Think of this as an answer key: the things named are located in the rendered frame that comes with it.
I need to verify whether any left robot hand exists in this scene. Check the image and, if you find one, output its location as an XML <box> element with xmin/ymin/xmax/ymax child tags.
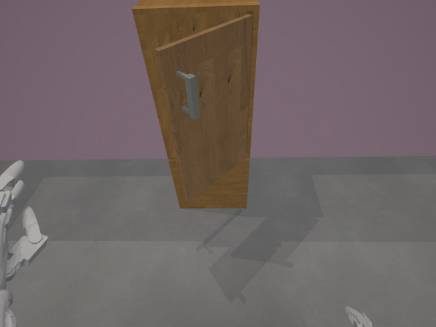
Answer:
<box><xmin>0</xmin><ymin>160</ymin><xmax>48</xmax><ymax>290</ymax></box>

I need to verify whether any right robot hand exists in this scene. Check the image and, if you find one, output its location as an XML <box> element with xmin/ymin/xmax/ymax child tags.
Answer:
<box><xmin>343</xmin><ymin>307</ymin><xmax>372</xmax><ymax>327</ymax></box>

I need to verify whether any cupboard door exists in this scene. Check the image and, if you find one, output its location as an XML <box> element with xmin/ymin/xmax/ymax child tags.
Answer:
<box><xmin>155</xmin><ymin>14</ymin><xmax>253</xmax><ymax>202</ymax></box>

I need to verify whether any handle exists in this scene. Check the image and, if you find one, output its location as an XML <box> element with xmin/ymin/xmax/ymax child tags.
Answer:
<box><xmin>176</xmin><ymin>71</ymin><xmax>200</xmax><ymax>120</ymax></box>

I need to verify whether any robot left forearm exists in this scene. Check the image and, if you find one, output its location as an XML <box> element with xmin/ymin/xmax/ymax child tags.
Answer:
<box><xmin>0</xmin><ymin>290</ymin><xmax>17</xmax><ymax>327</ymax></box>

